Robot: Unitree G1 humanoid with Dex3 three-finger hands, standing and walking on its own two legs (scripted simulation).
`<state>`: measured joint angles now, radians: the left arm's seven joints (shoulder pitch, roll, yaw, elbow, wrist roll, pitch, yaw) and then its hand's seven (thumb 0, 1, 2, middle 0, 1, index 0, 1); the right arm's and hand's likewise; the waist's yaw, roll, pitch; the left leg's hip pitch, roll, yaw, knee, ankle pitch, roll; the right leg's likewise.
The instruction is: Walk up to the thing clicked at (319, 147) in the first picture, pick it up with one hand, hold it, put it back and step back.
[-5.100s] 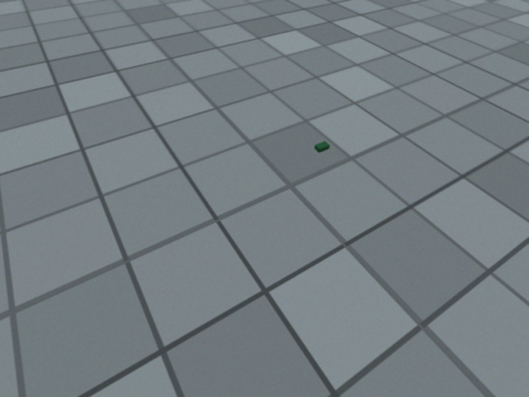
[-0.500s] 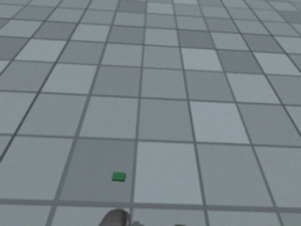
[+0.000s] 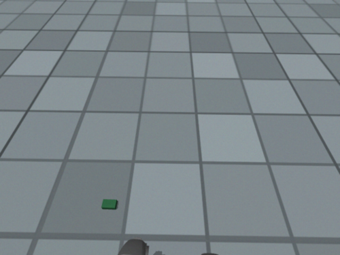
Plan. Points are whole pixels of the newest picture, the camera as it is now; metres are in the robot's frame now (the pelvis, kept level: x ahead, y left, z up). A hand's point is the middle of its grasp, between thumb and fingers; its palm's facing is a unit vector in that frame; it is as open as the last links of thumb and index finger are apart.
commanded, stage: walk up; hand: left
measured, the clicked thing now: (109, 204) +0.48 +0.35 -0.72
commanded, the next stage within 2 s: stand in 1.70 s
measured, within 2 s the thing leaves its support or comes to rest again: neither
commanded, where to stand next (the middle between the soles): +0.12 +0.07 m, yaw +2 degrees
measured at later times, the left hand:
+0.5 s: hand out of the picture +0.05 +0.33 -0.13, palm faces +0.04 -0.88 -0.47, open 7.4 cm
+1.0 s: hand out of the picture +0.08 +0.32 -0.12, palm faces -0.01 -0.93 -0.37, open 7.4 cm
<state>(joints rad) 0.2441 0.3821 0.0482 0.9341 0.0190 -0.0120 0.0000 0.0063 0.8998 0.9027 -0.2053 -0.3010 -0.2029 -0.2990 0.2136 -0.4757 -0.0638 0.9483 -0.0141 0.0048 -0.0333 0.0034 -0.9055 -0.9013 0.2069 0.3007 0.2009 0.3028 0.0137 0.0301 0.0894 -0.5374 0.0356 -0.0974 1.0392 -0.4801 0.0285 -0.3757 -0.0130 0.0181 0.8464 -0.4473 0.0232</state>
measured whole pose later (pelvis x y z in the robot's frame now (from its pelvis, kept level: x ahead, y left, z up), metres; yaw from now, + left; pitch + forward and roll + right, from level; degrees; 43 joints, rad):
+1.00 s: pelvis +0.00 +0.05 +0.04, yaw +1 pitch -3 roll -1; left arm 0.08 0.39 -0.01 1.11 0.00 -0.03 0.01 0.01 0.90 0.90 -0.20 -0.30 -0.20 -0.30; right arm 0.04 -0.35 -0.02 1.11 0.00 0.02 0.03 0.00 -0.91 -0.90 0.21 0.30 0.20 0.30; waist 0.00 0.00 0.09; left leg -0.23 0.01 0.04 0.49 -0.21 0.01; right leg -0.18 -0.03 0.03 0.45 -0.22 0.05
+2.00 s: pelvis +0.03 +0.04 +0.05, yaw +1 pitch -1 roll +0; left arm 0.10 0.35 0.01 1.14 0.01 -0.02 -0.01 0.01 0.90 0.90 -0.20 -0.30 -0.20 -0.30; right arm 0.07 -0.33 -0.02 1.15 -0.01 -0.01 0.02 0.00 -0.91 -0.90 0.21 0.30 0.20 0.30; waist -0.01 -0.02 0.05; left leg -0.14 0.01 0.03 0.32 -0.16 0.00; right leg -0.10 -0.04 0.02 0.32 -0.19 0.04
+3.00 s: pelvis +0.04 +0.03 +0.05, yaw +2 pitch -1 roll +0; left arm 0.11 0.36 0.00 1.13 0.01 -0.01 0.00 0.01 0.90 0.90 -0.20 -0.30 -0.20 -0.30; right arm 0.08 -0.34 -0.01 1.15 -0.01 -0.01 0.01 0.00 -0.91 -0.90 0.21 0.30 0.20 0.30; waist 0.00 -0.01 0.05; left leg -0.12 0.02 0.02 0.31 -0.17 -0.01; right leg -0.07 -0.03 0.01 0.29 -0.19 0.03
